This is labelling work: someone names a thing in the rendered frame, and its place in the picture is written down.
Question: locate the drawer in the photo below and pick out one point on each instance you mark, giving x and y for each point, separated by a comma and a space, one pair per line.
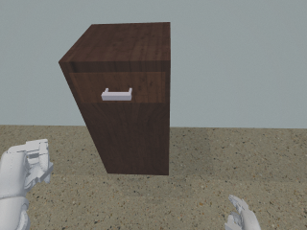
147, 87

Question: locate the right robot hand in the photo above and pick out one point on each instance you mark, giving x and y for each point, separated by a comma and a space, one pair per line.
245, 221

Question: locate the handle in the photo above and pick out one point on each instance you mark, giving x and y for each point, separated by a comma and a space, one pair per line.
116, 96

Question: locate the left robot forearm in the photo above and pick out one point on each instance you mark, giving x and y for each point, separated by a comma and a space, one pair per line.
13, 214

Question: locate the left robot hand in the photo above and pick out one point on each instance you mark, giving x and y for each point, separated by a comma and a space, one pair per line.
14, 167

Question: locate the cabinet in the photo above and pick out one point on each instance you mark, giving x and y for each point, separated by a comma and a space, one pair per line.
131, 138

